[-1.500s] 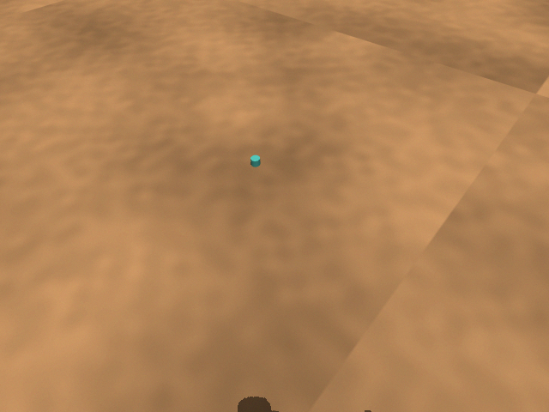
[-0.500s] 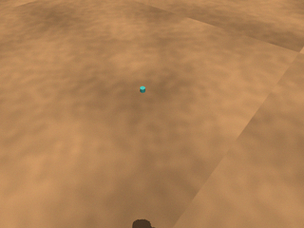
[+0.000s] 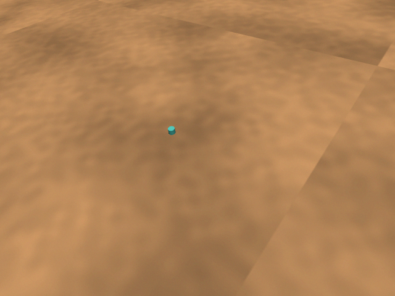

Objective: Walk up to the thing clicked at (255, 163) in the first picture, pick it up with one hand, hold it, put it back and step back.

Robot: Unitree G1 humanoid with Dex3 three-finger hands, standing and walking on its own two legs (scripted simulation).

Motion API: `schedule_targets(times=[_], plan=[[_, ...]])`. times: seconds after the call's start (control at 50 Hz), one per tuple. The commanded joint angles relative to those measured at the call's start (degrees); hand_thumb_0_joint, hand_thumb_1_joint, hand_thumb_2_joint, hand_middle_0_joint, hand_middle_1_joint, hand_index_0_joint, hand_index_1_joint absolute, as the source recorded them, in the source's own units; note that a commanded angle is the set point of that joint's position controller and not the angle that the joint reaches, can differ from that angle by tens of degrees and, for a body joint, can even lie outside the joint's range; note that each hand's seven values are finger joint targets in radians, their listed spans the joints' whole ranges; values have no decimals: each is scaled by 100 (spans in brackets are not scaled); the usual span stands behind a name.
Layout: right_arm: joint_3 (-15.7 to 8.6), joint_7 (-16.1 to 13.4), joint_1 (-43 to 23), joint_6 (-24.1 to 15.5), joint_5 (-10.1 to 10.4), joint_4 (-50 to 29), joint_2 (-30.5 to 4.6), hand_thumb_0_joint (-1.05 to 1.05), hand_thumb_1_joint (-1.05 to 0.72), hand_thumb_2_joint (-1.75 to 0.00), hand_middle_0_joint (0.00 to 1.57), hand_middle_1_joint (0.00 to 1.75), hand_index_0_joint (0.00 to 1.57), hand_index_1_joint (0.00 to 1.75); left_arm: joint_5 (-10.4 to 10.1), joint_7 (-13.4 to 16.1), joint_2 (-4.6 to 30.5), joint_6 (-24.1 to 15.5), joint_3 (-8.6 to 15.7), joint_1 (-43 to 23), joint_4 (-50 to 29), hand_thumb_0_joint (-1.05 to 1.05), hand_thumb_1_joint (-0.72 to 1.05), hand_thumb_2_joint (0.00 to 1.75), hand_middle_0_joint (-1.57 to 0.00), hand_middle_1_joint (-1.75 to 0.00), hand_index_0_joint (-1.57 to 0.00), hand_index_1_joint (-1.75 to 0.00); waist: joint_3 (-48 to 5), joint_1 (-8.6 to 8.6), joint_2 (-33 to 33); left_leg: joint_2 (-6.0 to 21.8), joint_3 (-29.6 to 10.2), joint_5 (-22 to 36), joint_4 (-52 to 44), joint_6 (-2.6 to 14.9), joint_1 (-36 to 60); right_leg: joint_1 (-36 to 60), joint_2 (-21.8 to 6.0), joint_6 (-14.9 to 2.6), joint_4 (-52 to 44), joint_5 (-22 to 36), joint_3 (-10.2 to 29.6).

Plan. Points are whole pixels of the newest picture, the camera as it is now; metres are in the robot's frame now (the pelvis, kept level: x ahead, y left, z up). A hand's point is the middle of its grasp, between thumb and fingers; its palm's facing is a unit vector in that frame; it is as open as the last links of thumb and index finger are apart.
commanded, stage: walk up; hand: left
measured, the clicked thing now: (171, 130) +1.33 +0.26 -0.73
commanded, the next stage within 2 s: none
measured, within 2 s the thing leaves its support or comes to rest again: neither
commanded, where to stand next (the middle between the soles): +0.93 +0.04 m, yaw -2 degrees
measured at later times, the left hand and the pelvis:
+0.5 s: hand (95, 248) +0.27 +0.31 -0.15, palm faces -0.07 -0.94 -0.34, open 7.4 cm; pelvis +0.23 +0.03 +0.01, yaw -2 degrees
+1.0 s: hand (128, 159) +0.53 +0.25 -0.10, palm faces -0.04 -0.91 -0.42, open 7.4 cm; pelvis +0.45 -0.02 +0.01, yaw -3 degrees
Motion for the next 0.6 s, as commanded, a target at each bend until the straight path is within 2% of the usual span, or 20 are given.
schedule_targets(times=[0.0, 0.02, 0.06, 0.1, 0.18, 0.2, 0.24, 0.26, 0.3, 0.32, 0.34, 0.36, 0.38, 0.4, 0.42, 0.44, 0.48, 0.52, 0.56, 0.58], plan=[[-152, 41, -464, -303, 185, -682, -1139, 0, -90, -90, 20, 30, 20, 30, -145, 157, 1764, -146, 320, -226, -557, 0, 90, 90, -20, -30, -20, -30, 789, 48, -1027, 248, -387, 688, 1154, -25, -2257, 379, -1878, -1114, -3261, -3012, 3406], [-142, 65, -157, -303, 230, -591, -1097, 0, -90, -90, 20, 30, 20, 30, -188, 160, 1611, -168, 283, -284, -572, 0, 90, 90, -20, -30, -20, -30, 689, -55, -1101, 257, -391, 970, 952, -17, -2036, 398, -1588, -910, -3142, -2518, 2724], [-108, 121, 79, -299, 236, -558, -948, 0, -90, -90, 20, 30, 20, 30, -218, 162, 1483, -220, 235, -78, -539, 0, 90, 90, -20, -30, -20, -30, 588, -22, -1025, 218, -243, 1352, 582, -42, -1798, 400, -1389, -910, -2995, -1807, 2078], [-133, 186, -51, -275, 189, -681, -901, 0, -90, -90, 20, 30, 20, 30, -227, 171, 1468, -268, 220, -33, -593, 0, 90, 90, -20, -30, -20, -30, 674, -12, -1030, 271, -161, 1534, 90, -184, -1878, 388, -1350, -1045, -3071, -1592, 1749], [-138, 268, -699, -294, 113, -1064, -848, 0, -90, -90, 20, 30, 20, 30, -221, 166, 1558, -306, 255, 207, -696, 0, 90, 90, -20, -30, -20, -30, 697, 190, -856, 375, 130, 1769, -1000, -291, -1953, 705, -1296, -1066, -2984, -1240, 1360], [-131, 282, -802, -316, 102, -1150, -802, 0, -90, -90, 20, 30, 20, 30, -199, 165, 1597, -313, 271, 192, -727, 0, 90, 90, -20, -30, -20, -30, 652, 190, -885, 443, 108, 1844, -1348, -256, -1893, 903, -1273, -1051, -2838, -910, 1227], [-117, 284, -1031, -371, 85, -1248, -717, 0, -90, -90, 20, 30, 20, 30, -211, 167, 1522, -290, 238, 406, -689, 0, 90, 90, -20, -30, -20, -30, 542, 309, -836, 330, 393, 2060, -1790, -215, -1589, 1022, -1100, -963, -2496, -140, 873], [-130, 286, -1076, -394, 98, -1283, -707, 0, -90, -90, 20, 30, 20, 30, -200, 164, 1532, -272, 224, 416, -721, 0, 90, 90, -20, -30, -20, -30, 439, 310, -881, 279, 490, 2100, -1911, -170, -1256, 945, -1143, -959, -2361, 298, 842], [-165, 256, -874, -427, 110, -1262, -660, 0, -90, -90, 20, 30, 20, 30, -196, 165, 1558, -238, 202, 358, -765, 0, 90, 90, -20, -30, -20, -30, 257, 153, -911, 145, 675, 2033, -2118, -71, -588, 788, -1263, -961, -1928, 1047, 823], [-212, 214, -420, -452, 99, -1150, -715, 0, -90, -90, 20, 30, 20, 30, -207, 174, 1540, -228, 184, 263, -805, 0, 90, 90, -20, -30, -20, -30, 32, -109, -698, -5, 795, 2145, -2366, -30, 51, 705, -1148, -867, -1296, 1618, 625], [-310, 149, 266, -494, 48, -932, -926, 0, -90, -90, 20, 30, 20, 30, -211, 188, 1332, -204, 111, 429, -840, 0, 90, 90, -20, -30, -20, -30, -427, -380, -99, -189, 823, 1823, -2496, 125, 1093, 436, -754, -723, 32, 2002, 304], [-452, 71, 1206, -521, -45, -759, -1284, 0, -90, -90, 20, 30, 20, 30, -254, 218, 989, -176, -7, 700, -879, 0, 90, 90, -20, -30, -20, -30, -969, -762, 799, 348, 36, 962, -2775, 439, 2195, -378, -359, -489, 1713, 1493, 41], [-547, -8, 1379, -555, -68, -891, -1664, 0, -90, -90, 20, 30, 20, 30, -348, 226, 511, -170, -119, 950, -957, 0, 90, 90, -20, -30, -20, -30, -1154, -687, 1814, 1834, -2666, 495, -3190, 920, 3136, -2005, 561, -189, 2953, -1420, 214], [-557, -11, 1145, -542, 177, -981, -1736, 0, -90, -90, 20, 30, 20, 30, -332, 317, 1242, -129, 22, 788, -857, 0, 90, 90, -20, -30, -20, -30, -1230, -702, 853, 2229, -3630, -19, -3748, 1473, 2864, -2174, 328, -348, 3358, -1615, 823], [-550, -28, 862, -514, 249, -1043, -1652, 0, -90, -90, 20, 30, 20, 30, -288, 331, 1395, -142, -15, 489, -856, 0, 90, 90, -20, -30, -20, -30, -756, -641, 555, 2241, -3275, 121, -3817, 1483, 2266, -2286, 70, -371, 3574, -1309, 1030], [-437, -60, 592, -506, 270, -1156, -1423, 0, -90, -90, 20, 30, 20, 30, -321, 299, 1372, -174, -47, 336, -844, 0, 90, 90, -20, -30, -20, -30, -425, -545, 133, 1943, -2253, 1180, -3773, 1272, 1758, -2123, -16, -327, 3528, -915, 1198], [-238, -96, 287, -555, 301, -1293, -1077, 0, -90, -90, 20, 30, 20, 30, -378, 218, 1162, -156, -19, 677, -687, 0, 90, 90, -20, -30, -20, -30, -138, -216, 189, 1438, -852, 2697, -3654, 919, 1091, -1641, -247, -262, 2948, -419, 1054], [-186, -89, 198, -609, 306, -1321, -1013, 0, -90, -90, 20, 30, 20, 30, -355, 145, 1016, -81, -7, 766, -655, 0, 90, 90, -20, -30, -20, -30, 22, -86, 277, 1299, -319, 3020, -3716, 958, 478, -1239, -299, -108, 2606, -241, 863], [-162, -85, 107, -628, 278, -1451, -1031, 0, -90, -90, 20, 30, 20, 30, -326, 64, 946, -54, -32, 635, -734, 0, 90, 90, -20, -30, -20, -30, 221, -39, 340, 1213, 26, 2814, -3831, 1022, 423, -1306, -418, 28, 1808, 9, 632], [-171, -81, 93, -637, 249, -1496, -1068, 0, -90, -90, 20, 30, 20, 30, -310, 25, 908, -52, -38, 376, -831, 0, 90, 90, -20, -30, -20, -30, 377, -92, 329, 1280, 62, 2754, -3891, 1135, 349, -1400, -500, 57, 1399, -36, 514]])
